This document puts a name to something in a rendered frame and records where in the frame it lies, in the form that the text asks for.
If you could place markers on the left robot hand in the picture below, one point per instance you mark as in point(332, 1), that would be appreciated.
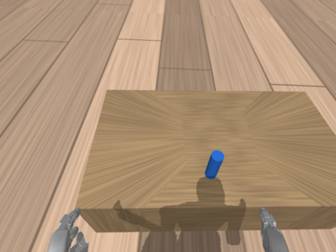
point(62, 237)

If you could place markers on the right robot hand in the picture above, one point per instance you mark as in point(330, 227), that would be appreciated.
point(273, 239)

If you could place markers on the can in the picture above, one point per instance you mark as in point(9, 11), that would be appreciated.
point(214, 164)

